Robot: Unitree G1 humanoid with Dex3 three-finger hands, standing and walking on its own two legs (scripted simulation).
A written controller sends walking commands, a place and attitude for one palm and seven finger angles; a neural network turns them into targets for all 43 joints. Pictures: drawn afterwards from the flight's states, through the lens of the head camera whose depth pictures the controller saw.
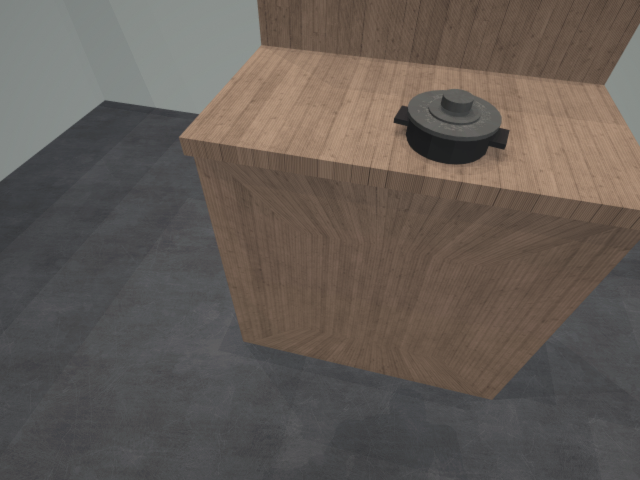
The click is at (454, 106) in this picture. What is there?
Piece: lid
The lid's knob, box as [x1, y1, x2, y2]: [441, 89, 473, 112]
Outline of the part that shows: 443,93 441,105 444,108 455,112 467,111 470,108 473,100 473,96 470,93 460,89 449,89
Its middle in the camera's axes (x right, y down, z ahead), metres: +0.24 -0.24 +0.67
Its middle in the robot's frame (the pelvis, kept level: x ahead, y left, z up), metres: +0.69 -0.20 +0.15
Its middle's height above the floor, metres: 0.93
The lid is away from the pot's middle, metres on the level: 0.00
